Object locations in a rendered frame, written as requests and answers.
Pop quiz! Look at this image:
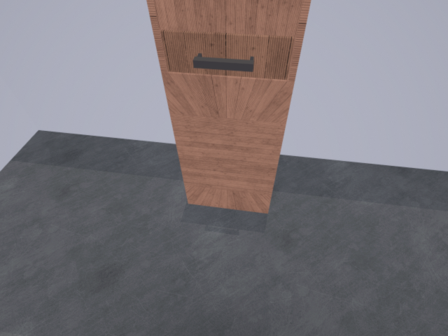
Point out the handle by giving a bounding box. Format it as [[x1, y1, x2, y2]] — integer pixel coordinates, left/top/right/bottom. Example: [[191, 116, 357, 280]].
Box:
[[193, 53, 254, 72]]

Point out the cabinet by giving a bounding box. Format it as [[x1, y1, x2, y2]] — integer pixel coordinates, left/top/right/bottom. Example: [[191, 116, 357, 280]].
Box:
[[146, 0, 311, 214]]

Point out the drawer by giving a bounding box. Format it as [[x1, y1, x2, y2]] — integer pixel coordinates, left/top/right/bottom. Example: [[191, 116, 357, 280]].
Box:
[[161, 29, 294, 80]]

